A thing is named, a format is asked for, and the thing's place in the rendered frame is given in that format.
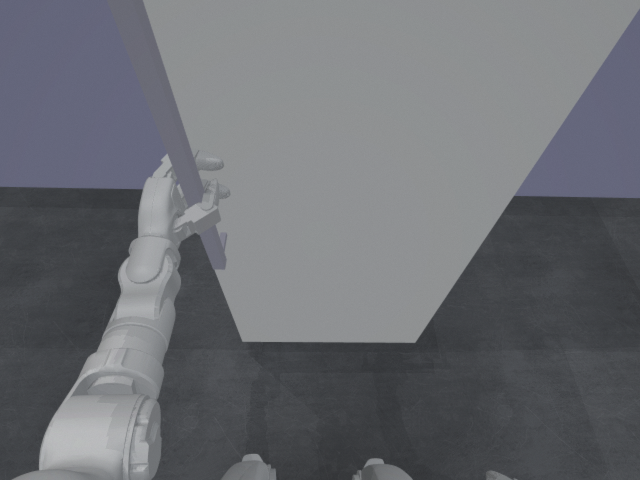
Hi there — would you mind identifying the robot left forearm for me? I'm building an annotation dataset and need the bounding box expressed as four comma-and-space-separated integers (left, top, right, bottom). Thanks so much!
39, 236, 181, 470

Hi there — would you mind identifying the fridge door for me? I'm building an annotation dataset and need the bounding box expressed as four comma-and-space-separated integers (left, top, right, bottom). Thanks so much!
143, 0, 640, 343

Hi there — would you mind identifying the left robot hand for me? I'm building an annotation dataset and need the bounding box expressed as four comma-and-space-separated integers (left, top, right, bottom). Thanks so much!
138, 149, 231, 249

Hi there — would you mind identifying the handle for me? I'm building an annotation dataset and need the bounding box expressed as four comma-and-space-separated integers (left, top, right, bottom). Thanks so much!
107, 0, 227, 270

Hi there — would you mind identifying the left robot thigh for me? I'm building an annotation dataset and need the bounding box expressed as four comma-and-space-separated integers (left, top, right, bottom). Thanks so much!
221, 460, 276, 480

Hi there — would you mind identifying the robot left upper arm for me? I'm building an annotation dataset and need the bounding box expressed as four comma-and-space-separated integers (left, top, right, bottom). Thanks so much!
12, 394, 162, 480

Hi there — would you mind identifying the robot left shin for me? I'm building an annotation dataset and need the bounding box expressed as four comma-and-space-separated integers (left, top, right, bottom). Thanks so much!
242, 454, 263, 462

